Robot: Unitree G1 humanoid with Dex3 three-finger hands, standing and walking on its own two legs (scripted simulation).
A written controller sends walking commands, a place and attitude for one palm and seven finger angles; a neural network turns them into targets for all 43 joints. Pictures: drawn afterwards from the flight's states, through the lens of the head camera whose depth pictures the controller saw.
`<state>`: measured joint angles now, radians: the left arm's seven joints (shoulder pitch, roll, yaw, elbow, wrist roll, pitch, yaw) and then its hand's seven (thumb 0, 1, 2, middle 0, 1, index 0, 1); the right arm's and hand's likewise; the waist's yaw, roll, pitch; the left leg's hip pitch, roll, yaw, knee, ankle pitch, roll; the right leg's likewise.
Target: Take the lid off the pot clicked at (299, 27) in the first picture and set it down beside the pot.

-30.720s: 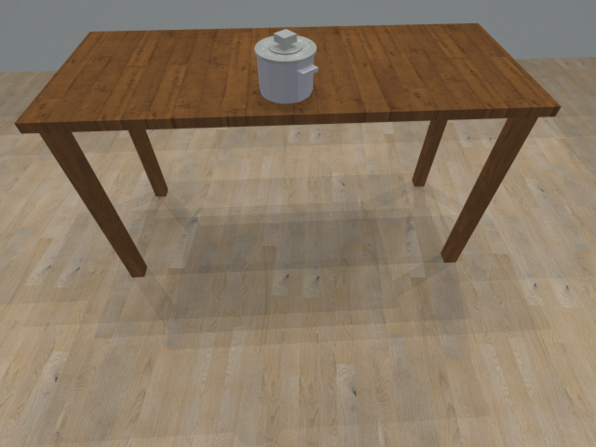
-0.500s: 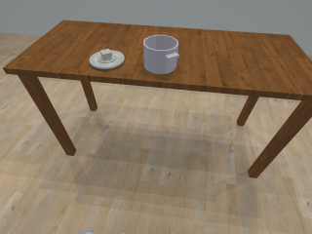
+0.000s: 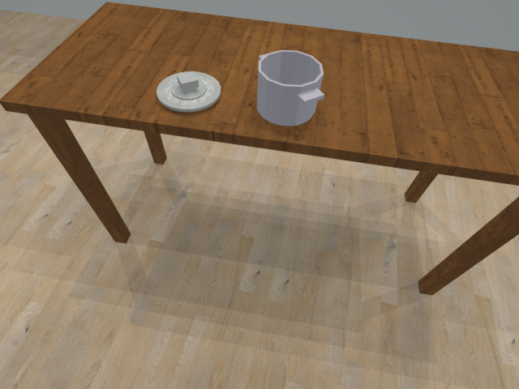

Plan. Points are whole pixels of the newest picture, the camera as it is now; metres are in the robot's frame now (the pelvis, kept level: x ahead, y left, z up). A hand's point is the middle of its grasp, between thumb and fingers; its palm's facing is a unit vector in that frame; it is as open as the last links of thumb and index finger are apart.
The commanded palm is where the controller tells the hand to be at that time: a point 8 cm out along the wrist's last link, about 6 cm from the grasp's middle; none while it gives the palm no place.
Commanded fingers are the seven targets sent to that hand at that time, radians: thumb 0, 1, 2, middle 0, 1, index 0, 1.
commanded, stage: stop stepping back and stand still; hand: left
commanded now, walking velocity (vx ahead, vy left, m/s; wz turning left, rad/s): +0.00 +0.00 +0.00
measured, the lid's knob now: (187, 80) +0.76 +0.23 +0.02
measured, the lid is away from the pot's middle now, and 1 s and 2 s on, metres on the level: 0.25 0.25 0.25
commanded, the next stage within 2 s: let the arm hang, fingers relaxed in 0.10 s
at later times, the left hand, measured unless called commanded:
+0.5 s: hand out of the picture +0.03 +0.18 -0.17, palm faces +0.02 -0.98 -0.21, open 7.3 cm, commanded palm none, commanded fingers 0.00 0.90 0.90 -0.20 -0.30 -0.20 -0.30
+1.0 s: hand out of the picture -0.03 +0.15 -0.17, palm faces +0.03 -0.99 -0.15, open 7.4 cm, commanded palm none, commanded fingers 0.00 0.90 0.90 -0.20 -0.30 -0.20 -0.30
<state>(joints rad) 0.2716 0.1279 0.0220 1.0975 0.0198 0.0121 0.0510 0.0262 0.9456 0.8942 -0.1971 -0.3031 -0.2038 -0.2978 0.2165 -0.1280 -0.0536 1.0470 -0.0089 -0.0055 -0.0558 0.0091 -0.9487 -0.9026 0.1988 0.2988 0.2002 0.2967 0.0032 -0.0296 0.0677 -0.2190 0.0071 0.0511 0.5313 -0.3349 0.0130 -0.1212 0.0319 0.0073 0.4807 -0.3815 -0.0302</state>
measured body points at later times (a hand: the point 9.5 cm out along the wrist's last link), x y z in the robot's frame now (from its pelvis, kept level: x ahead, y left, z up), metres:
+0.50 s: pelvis +0.00 +0.00 +0.00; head +0.02 +0.01 +0.45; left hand +0.03 +0.24 -0.15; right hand -0.01 -0.22 -0.15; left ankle -0.04 +0.11 -0.73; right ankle -0.08 -0.10 -0.73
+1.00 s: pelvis -0.02 +0.00 +0.01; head +0.01 +0.00 +0.46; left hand -0.03 +0.20 -0.16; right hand -0.04 -0.21 -0.15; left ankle -0.04 +0.11 -0.73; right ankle -0.08 -0.10 -0.73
